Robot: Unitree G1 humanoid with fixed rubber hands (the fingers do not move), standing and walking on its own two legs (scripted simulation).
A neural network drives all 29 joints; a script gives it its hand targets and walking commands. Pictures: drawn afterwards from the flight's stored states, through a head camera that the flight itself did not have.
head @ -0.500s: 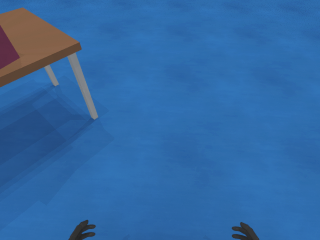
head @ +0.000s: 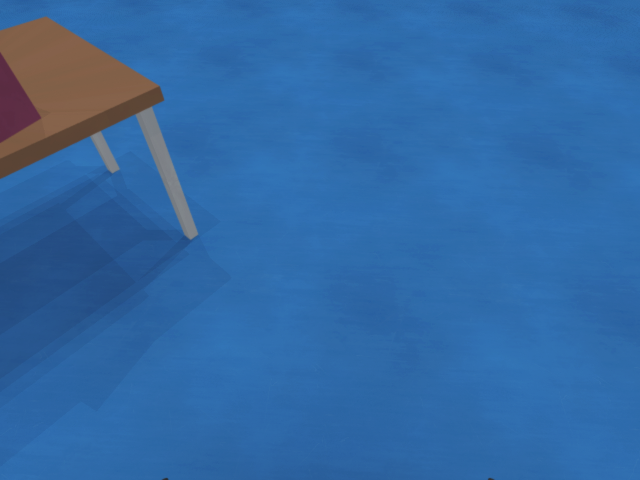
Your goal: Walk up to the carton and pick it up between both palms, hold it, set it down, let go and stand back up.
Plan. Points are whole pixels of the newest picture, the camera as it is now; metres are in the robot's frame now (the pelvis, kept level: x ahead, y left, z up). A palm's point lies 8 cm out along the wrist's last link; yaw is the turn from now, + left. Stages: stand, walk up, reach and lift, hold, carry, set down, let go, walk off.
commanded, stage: stand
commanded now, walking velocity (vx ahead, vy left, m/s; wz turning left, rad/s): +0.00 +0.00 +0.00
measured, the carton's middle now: out of the picture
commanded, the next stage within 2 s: none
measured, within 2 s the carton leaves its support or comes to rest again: neither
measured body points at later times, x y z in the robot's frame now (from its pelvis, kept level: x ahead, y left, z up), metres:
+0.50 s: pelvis +0.00 +0.00 +0.01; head +0.02 +0.00 +0.46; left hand +0.02 +0.22 -0.15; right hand +0.01 -0.23 -0.15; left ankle +0.00 +0.11 -0.73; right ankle +0.01 -0.13 -0.73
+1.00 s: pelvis +0.00 +0.00 +0.01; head +0.01 +0.00 +0.46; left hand -0.02 +0.21 -0.15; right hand -0.02 -0.21 -0.16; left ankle +0.00 +0.11 -0.73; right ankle +0.01 -0.13 -0.73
